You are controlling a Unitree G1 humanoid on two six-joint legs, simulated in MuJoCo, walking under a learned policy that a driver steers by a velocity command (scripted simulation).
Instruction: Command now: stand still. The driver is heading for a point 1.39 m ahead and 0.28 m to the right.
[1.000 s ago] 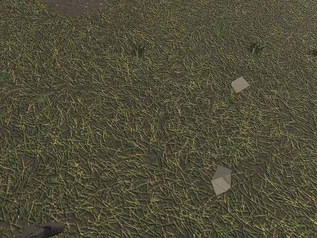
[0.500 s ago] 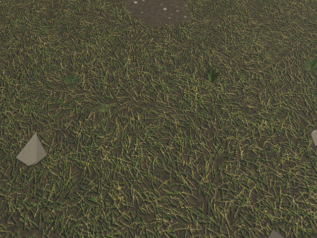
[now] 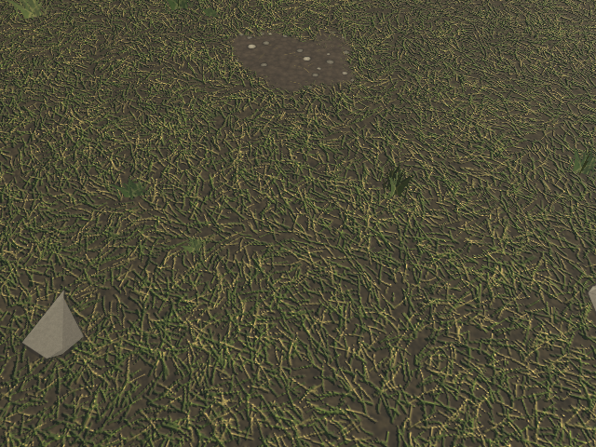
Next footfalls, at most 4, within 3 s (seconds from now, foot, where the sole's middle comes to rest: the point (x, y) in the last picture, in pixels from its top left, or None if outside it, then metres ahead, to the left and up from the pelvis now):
1.14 right None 0.43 -0.14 -0.77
1.72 left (277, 349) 0.75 0.10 -0.77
2.28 right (374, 262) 1.02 -0.16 -0.77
2.78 left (352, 171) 1.39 -0.11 -0.77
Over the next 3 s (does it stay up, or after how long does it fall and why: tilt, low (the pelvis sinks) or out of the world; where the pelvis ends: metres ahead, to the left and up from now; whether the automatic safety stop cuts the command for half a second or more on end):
stays up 1.26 -0.15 0.01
